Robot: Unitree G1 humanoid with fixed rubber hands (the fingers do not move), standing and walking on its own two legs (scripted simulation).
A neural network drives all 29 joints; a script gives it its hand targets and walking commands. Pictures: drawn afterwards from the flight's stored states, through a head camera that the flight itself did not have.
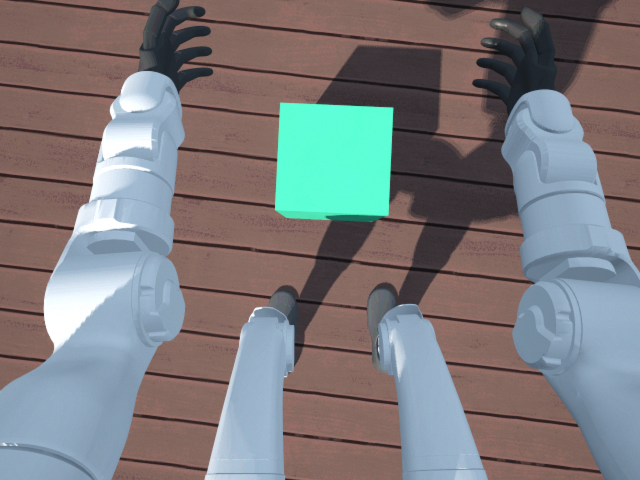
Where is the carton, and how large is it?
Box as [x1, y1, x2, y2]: [275, 103, 392, 221]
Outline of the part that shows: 280,103 275,209 286,217 372,221 387,215 392,108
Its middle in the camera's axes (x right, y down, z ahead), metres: +0.03 -0.14 +0.84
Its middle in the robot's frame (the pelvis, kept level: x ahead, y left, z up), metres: +0.50 -0.01 -0.52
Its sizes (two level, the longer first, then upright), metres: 0.210 0.200 0.250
